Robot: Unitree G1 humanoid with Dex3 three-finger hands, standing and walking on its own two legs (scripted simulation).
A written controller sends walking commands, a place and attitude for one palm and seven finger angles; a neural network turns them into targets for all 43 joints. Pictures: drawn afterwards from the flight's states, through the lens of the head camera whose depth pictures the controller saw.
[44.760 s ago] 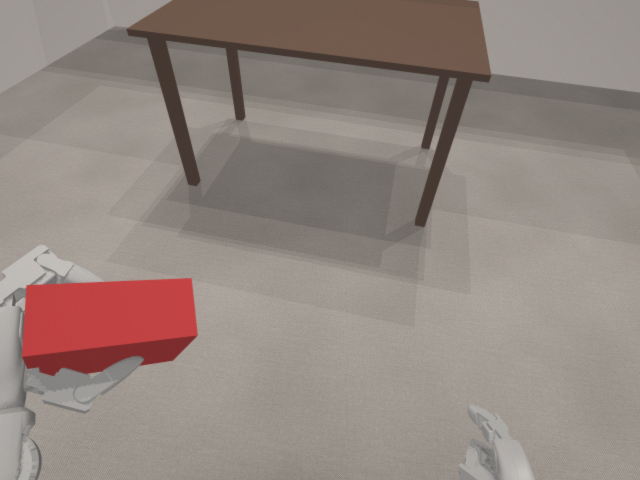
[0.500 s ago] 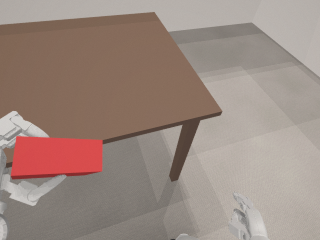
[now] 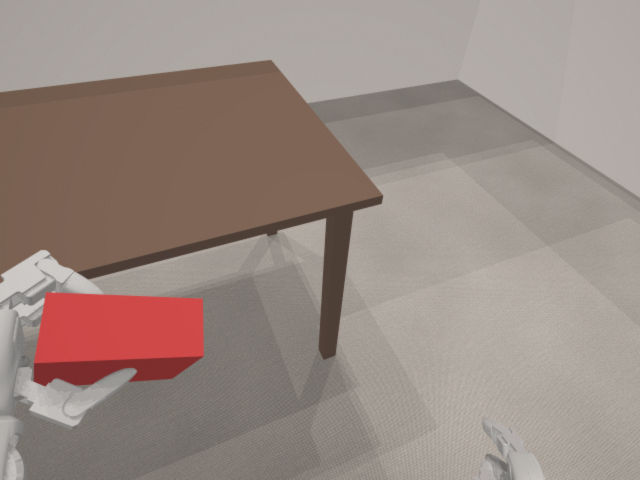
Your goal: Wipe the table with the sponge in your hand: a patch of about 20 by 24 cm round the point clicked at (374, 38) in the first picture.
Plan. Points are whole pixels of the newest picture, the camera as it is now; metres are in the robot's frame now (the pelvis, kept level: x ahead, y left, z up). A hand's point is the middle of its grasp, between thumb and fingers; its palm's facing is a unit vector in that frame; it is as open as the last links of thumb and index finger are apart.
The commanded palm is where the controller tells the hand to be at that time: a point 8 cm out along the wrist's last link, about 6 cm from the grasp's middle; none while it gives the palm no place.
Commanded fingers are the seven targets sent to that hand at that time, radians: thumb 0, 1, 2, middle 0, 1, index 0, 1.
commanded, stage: stop stepping back and stand still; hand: left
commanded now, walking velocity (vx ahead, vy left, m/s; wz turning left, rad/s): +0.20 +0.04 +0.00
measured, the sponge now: (143, 342) +0.22 +0.19 +0.13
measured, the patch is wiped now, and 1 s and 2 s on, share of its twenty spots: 0.95 0.95 0.95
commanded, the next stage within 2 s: stand and wait in 0.52 s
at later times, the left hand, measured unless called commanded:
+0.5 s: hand (110, 394) +0.15 +0.17 +0.18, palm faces +0.36 -0.84 -0.40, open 9.8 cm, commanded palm +0.11 +0.23 +0.20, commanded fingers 0.00 0.10 1.30 -1.20 -1.60 -1.20 -1.60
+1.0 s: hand (62, 357) +0.18 +0.23 +0.18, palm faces +0.40 -0.83 -0.38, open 9.8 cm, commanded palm +0.13 +0.27 +0.20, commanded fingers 0.00 0.10 1.30 -1.20 -1.60 -1.20 -1.60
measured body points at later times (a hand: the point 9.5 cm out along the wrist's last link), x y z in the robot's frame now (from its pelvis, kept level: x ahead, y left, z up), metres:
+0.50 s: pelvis -0.04 -0.06 +0.02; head -0.04 -0.07 +0.47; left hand +0.13 +0.21 +0.21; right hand +0.13 -0.31 -0.06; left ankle -0.04 +0.09 -0.71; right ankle +0.02 -0.13 -0.72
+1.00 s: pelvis -0.02 -0.02 +0.02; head -0.01 -0.02 +0.47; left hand +0.16 +0.27 +0.20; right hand +0.16 -0.23 -0.06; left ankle -0.03 +0.10 -0.72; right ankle +0.02 -0.13 -0.72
